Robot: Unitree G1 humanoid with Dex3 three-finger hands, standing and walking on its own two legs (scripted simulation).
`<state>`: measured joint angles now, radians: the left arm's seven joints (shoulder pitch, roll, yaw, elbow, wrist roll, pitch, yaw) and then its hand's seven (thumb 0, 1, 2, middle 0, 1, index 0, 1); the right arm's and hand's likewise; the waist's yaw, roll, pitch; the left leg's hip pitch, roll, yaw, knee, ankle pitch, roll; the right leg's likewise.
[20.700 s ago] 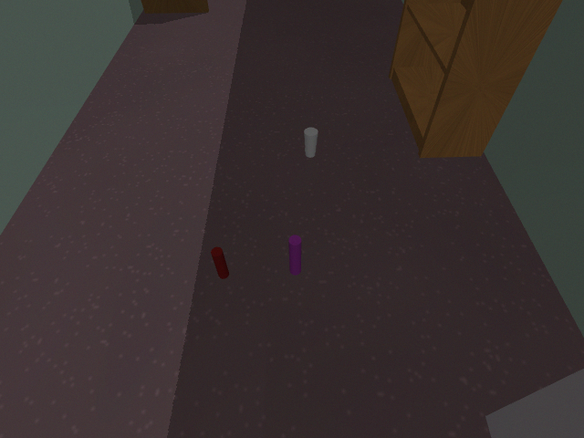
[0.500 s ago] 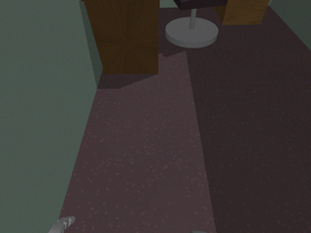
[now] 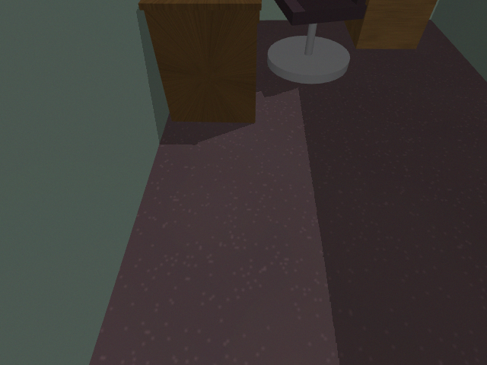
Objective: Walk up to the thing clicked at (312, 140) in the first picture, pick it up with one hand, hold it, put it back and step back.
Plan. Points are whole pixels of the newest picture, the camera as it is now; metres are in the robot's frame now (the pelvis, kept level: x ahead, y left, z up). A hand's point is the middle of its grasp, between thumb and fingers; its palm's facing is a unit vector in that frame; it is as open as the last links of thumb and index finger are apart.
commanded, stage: stand
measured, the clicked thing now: out of the picture -0.32 -0.80 -0.71
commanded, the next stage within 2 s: none
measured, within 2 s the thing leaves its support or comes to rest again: neither
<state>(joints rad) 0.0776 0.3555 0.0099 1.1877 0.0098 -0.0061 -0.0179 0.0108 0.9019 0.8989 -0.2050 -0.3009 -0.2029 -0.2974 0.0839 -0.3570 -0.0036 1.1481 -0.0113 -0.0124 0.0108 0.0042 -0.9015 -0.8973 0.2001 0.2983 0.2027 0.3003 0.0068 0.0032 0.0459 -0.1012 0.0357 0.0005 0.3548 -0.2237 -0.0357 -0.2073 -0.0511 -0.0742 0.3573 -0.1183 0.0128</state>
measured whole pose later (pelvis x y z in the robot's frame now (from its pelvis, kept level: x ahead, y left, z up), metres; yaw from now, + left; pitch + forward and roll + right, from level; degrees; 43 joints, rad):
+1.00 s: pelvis +0.01 -0.01 +0.00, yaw +0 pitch -2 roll +0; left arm 0.08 0.34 0.01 1.16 0.01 0.00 -0.01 0.01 0.90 0.90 -0.21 -0.30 -0.20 -0.30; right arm 0.12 -0.36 0.00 1.14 -0.01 0.00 0.00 0.00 -0.90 -0.90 0.20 0.30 0.20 0.30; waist 0.00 0.02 0.04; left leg -0.07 0.06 -0.01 0.33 -0.23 -0.06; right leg -0.19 -0.03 -0.09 0.36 -0.14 -0.01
